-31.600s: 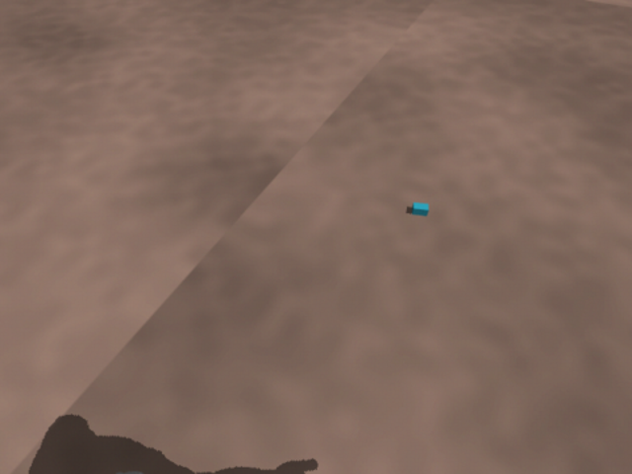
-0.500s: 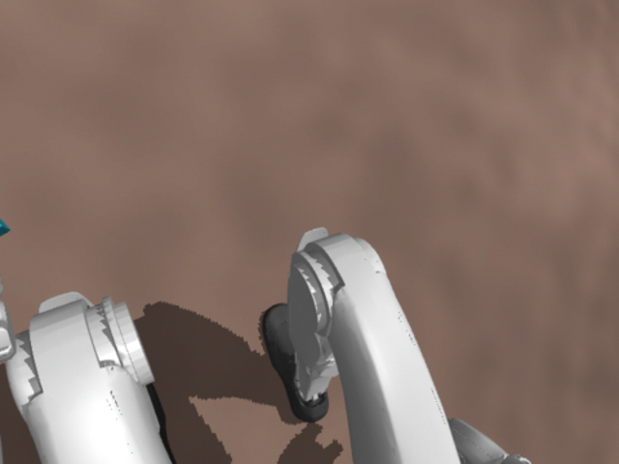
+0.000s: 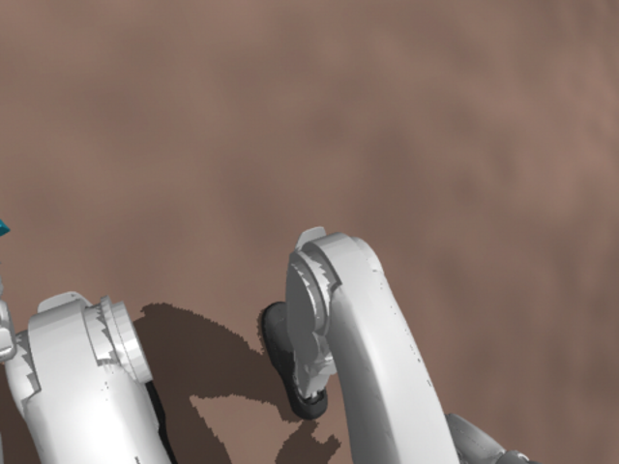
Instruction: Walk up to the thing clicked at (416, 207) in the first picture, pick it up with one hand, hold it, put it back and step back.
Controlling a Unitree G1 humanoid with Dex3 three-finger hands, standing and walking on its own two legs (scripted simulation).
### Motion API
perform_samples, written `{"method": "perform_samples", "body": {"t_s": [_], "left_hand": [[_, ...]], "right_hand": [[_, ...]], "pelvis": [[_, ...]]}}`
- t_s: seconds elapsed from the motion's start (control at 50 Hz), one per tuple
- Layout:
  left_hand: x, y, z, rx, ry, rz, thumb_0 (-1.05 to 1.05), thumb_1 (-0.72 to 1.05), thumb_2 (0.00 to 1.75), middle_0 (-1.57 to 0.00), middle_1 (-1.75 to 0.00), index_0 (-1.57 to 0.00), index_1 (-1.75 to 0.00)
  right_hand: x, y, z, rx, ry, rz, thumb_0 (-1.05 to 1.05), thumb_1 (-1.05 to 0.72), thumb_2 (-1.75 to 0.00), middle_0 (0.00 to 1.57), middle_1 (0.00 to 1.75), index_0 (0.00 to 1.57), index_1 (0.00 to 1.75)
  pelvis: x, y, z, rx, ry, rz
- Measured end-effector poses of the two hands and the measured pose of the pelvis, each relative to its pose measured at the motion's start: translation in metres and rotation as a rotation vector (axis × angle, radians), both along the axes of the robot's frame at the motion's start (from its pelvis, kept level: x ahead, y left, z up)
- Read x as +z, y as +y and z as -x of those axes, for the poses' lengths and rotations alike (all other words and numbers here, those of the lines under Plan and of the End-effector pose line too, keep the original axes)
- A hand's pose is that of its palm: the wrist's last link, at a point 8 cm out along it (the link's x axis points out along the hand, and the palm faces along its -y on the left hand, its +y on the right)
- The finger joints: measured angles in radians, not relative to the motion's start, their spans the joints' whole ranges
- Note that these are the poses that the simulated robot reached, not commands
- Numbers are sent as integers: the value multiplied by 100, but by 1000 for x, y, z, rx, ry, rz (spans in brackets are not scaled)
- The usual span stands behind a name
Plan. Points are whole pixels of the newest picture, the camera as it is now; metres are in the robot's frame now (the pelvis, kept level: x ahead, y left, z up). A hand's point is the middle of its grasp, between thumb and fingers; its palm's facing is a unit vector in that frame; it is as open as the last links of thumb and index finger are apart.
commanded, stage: open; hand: left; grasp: from above
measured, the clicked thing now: out of the picture +0.42 +0.31 -0.28
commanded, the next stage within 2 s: withdraw in 0.10 s
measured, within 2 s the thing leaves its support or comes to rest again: neither
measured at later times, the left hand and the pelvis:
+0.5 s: hand out of the picture +0.42 +0.32 -0.21, palm faces -0.30 -0.21 -0.93, open 12.2 cm; pelvis +0.01 +0.00 +0.01, yaw +0 degrees
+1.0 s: hand out of the picture +0.38 +0.31 -0.09, palm faces -0.46 -0.11 -0.88, open 12.6 cm; pelvis -0.01 -0.02 +0.06, yaw +8 degrees
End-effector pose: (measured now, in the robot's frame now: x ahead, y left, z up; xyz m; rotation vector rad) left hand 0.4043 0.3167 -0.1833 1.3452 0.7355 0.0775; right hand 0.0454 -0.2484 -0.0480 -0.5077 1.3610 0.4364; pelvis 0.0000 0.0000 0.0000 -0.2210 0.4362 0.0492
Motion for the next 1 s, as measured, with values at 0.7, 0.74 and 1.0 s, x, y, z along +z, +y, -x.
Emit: {"method": "perform_samples", "body": {"t_s": [0.7,0.74,1.0], "left_hand": [[134,20,9,-224,-18,-90,0,-27,81,-34,-73,-32,-75],[149,20,17,-232,18,-75,0,-27,82,-34,-72,-32,-76],[149,-3,19,-356,49,-1,0,-28,84,-32,-76,-30,-79]], "right_hand": [[-11,-12,-66,-235,-152,0,0,-91,-91,20,29,20,30],[-8,-12,-79,-234,-186,0,0,-91,-91,20,29,20,30],[11,-29,-94,-173,-244,152,0,-90,-90,20,29,20,30]], "pelvis": [[36,-1,-4,49,119,-66],[44,-4,-1,59,117,-83],[56,-15,9,75,111,-113]]}}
